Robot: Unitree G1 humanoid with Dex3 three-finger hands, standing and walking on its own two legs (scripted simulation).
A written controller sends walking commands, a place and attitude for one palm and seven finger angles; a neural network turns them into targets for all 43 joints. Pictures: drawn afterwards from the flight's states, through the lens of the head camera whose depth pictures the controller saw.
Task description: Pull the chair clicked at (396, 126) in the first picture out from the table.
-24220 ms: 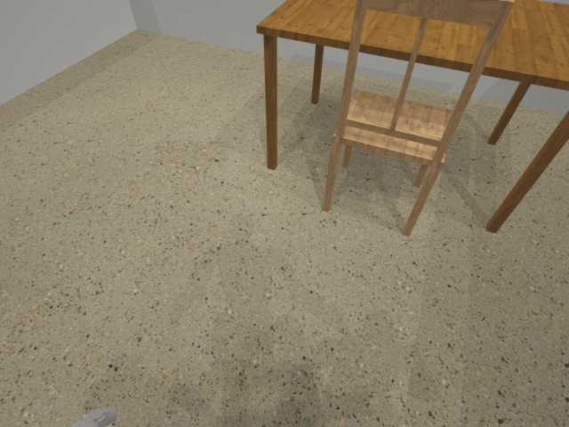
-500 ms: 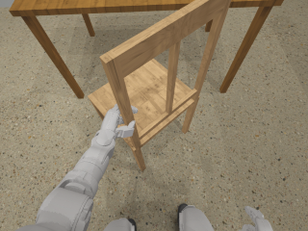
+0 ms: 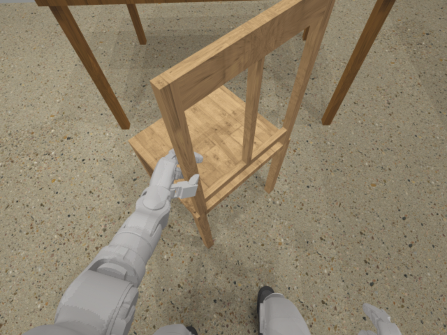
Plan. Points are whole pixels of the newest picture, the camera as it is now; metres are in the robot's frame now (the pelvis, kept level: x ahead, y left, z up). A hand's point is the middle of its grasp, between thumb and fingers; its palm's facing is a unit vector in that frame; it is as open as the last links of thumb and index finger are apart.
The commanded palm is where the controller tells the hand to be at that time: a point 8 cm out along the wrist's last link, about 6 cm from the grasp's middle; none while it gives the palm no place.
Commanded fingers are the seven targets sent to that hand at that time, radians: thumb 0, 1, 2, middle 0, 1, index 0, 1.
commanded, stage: step backward, pulling the chair out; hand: left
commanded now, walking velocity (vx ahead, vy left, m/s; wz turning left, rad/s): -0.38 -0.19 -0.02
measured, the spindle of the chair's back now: (250, 121) +0.55 -0.07 -0.05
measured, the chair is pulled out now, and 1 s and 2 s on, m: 0.39 0.54 0.65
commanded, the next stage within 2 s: stop walking, hand still on the chair in 1.76 s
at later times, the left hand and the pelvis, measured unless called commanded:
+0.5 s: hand (180, 222) +0.31 +0.08 -0.05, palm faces -0.19 -0.95 -0.23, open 6.4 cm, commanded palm +0.31 +0.13 -0.04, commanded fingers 0.00 0.90 0.90 -0.50 -1.45 -0.50 -1.45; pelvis -0.07 +0.02 +0.00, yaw +0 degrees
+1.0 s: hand (171, 257) +0.24 +0.10 -0.05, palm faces -0.21 -0.94 -0.26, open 6.5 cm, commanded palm +0.24 +0.14 -0.04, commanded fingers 0.00 0.90 0.90 -0.50 -1.45 -0.50 -1.45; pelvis -0.14 +0.02 +0.00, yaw -2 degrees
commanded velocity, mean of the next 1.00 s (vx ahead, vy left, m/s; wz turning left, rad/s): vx -0.38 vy -0.07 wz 0.01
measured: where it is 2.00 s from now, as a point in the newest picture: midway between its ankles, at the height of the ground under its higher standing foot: outside the picture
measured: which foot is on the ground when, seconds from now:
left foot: down 0.00-0.12, up 0.14-0.38, down 0.40-0.58, up 0.60-0.82, down 0.84-1.00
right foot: down 0.00-0.42, up 0.44-0.54, down 0.56-1.00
